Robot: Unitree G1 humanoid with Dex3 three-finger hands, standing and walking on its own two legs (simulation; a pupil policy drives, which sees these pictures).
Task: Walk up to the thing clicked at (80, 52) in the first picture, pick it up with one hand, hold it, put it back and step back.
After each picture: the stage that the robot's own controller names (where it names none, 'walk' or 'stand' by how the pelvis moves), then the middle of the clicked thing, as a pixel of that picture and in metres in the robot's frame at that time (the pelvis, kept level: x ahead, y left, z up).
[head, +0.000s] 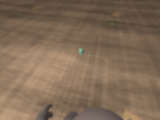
stand; (80, 51) +1.37 +0.24 -0.72
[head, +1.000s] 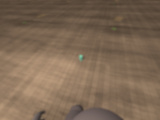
walk; (80, 57) +1.26 +0.30 -0.72
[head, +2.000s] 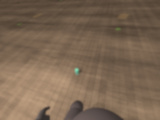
walk; (77, 71) +0.81 +0.32 -0.72
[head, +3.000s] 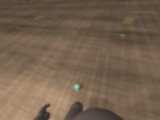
walk; (77, 88) +0.52 +0.25 -0.71
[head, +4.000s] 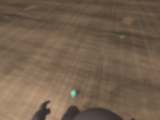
stand; (73, 94) +0.37 +0.20 -0.70
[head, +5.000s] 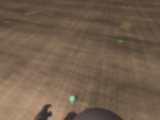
stand; (72, 99) +0.34 +0.20 -0.72
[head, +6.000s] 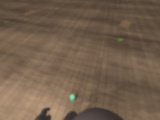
stand; (72, 98) +0.35 +0.21 -0.73
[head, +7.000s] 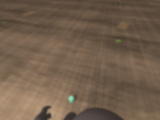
stand; (71, 99) +0.34 +0.22 -0.73
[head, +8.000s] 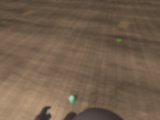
stand; (71, 99) +0.34 +0.21 -0.73
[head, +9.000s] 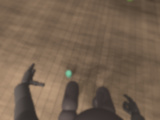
go down; (68, 74) +0.38 +0.22 -0.50
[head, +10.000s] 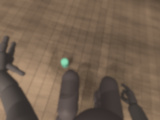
go down; (64, 63) +0.41 +0.25 -0.32
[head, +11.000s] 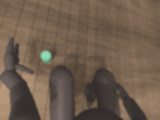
close in; (46, 57) +0.39 +0.28 -0.24
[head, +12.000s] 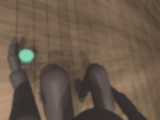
close; (26, 57) +0.38 +0.29 -0.21
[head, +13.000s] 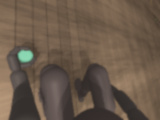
close; (25, 57) +0.37 +0.30 -0.22
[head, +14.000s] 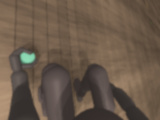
lift; (27, 58) +0.36 +0.29 -0.22
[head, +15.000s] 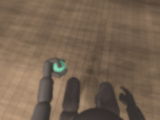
lift; (60, 68) +0.32 +0.22 -0.01
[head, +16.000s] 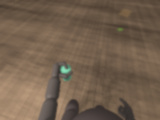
hold; (66, 72) +0.33 +0.18 +0.00
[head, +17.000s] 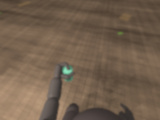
hold; (68, 73) +0.33 +0.17 +0.00
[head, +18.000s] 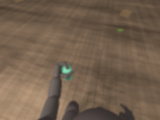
crouch; (67, 72) +0.34 +0.18 -0.02
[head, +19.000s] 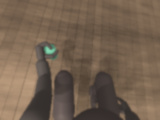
lower; (51, 52) +0.44 +0.26 -0.11
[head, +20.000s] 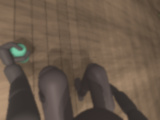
lower; (20, 54) +0.40 +0.32 -0.22
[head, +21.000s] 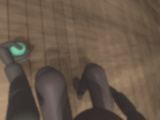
lower; (19, 52) +0.41 +0.31 -0.22
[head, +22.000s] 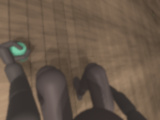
lower; (20, 52) +0.41 +0.31 -0.22
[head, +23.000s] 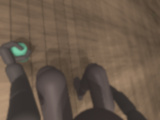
lower; (21, 53) +0.40 +0.31 -0.22
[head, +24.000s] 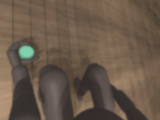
open; (26, 54) +0.39 +0.30 -0.23
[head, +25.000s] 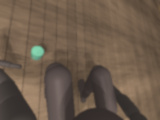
stand; (37, 53) +0.39 +0.29 -0.23
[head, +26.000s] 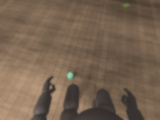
walk; (70, 76) +0.40 +0.22 -0.53
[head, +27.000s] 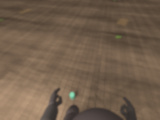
stand; (72, 95) +0.38 +0.20 -0.66
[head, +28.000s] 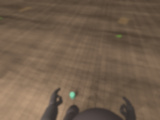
stand; (72, 95) +0.37 +0.20 -0.67
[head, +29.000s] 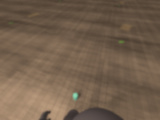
stand; (75, 96) +0.40 +0.18 -0.72
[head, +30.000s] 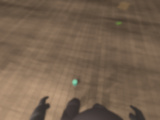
walk; (74, 83) +0.43 +0.18 -0.70
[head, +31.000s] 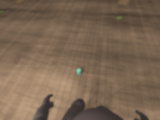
walk; (79, 71) +0.63 +0.22 -0.70
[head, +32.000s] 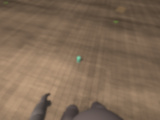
walk; (78, 59) +0.95 +0.17 -0.70
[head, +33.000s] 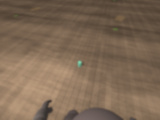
stand; (79, 64) +0.99 +0.20 -0.71
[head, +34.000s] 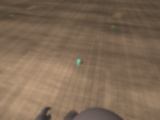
stand; (78, 62) +1.01 +0.22 -0.72
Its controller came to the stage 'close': yes
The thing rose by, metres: 0.71
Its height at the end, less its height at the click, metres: +0.00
